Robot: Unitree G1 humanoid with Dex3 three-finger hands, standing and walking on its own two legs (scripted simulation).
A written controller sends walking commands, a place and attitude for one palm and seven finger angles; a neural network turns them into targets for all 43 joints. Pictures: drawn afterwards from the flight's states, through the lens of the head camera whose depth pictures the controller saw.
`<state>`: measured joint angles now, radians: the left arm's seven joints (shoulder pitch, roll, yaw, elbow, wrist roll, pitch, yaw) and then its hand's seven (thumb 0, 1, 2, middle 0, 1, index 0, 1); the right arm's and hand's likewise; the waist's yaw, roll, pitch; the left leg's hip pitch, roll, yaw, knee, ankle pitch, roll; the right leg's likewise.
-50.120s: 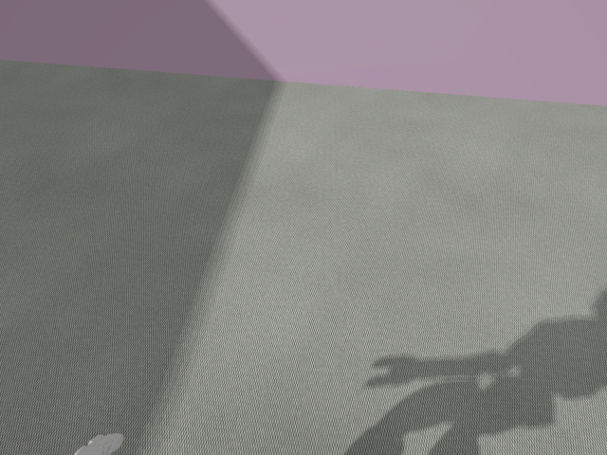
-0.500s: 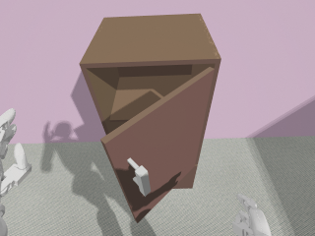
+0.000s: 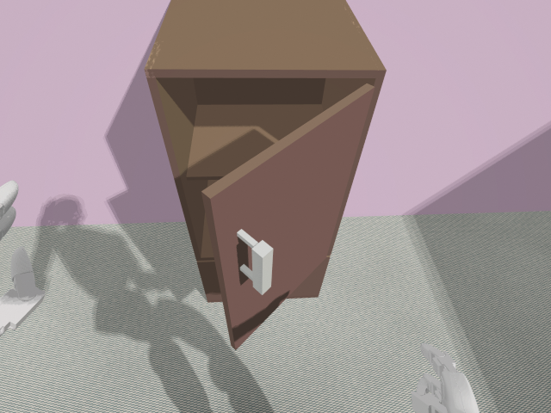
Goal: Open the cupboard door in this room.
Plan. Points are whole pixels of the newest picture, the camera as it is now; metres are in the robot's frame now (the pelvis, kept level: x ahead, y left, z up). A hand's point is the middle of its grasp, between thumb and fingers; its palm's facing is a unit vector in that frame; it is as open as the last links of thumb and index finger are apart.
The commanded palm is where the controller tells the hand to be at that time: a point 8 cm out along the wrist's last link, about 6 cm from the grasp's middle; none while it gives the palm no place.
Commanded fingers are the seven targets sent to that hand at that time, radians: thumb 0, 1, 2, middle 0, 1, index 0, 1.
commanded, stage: step back with the hand held close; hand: left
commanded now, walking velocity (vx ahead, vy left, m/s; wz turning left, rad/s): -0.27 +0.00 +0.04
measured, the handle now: (253, 261) +0.35 +0.06 -0.01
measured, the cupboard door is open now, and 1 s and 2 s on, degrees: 43 43 43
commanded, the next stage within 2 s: stop stepping back and stand still in 0.46 s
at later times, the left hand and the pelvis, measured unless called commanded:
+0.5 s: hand out of the picture +0.11 +0.29 +0.17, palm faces +0.44 -0.77 -0.46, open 7.5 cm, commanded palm +0.03 +0.32 +0.18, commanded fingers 0.00 0.90 0.90 -0.20 -0.30 -0.20 -0.30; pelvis -0.10 +0.01 +0.00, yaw +2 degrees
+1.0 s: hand out of the picture +0.04 +0.26 +0.17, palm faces +0.30 -0.84 -0.45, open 7.5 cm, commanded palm -0.03 +0.31 +0.18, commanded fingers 0.00 0.90 0.90 -0.20 -0.30 -0.20 -0.30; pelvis -0.19 +0.02 +0.01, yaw -4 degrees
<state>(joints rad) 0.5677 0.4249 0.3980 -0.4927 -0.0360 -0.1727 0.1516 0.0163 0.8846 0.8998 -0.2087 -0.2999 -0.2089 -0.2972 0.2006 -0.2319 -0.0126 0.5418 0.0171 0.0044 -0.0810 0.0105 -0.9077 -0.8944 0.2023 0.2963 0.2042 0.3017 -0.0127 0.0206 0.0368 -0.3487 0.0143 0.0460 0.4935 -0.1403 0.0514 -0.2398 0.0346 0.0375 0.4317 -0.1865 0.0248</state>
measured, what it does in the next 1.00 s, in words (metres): walks backwards: right foot, then right foot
